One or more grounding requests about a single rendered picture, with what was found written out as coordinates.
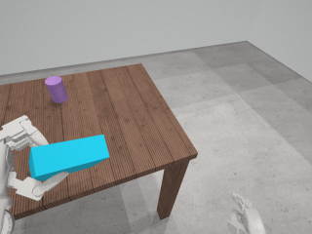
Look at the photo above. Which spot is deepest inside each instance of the robot left hand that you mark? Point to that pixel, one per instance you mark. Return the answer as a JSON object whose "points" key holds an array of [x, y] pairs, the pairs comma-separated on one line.
{"points": [[16, 135]]}

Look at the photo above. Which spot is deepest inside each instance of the sponge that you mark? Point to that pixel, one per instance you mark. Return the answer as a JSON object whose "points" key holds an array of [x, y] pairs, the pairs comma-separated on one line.
{"points": [[70, 156]]}

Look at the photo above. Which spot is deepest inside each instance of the robot right hand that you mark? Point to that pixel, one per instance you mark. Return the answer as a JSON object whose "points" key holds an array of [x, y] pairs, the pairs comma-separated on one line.
{"points": [[248, 223]]}

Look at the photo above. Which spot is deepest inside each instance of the table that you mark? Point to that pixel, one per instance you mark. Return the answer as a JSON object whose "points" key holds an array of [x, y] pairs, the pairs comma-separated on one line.
{"points": [[141, 133]]}

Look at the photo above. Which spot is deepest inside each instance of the robot left forearm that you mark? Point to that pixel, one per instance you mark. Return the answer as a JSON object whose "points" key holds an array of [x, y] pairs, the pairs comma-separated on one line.
{"points": [[7, 220]]}

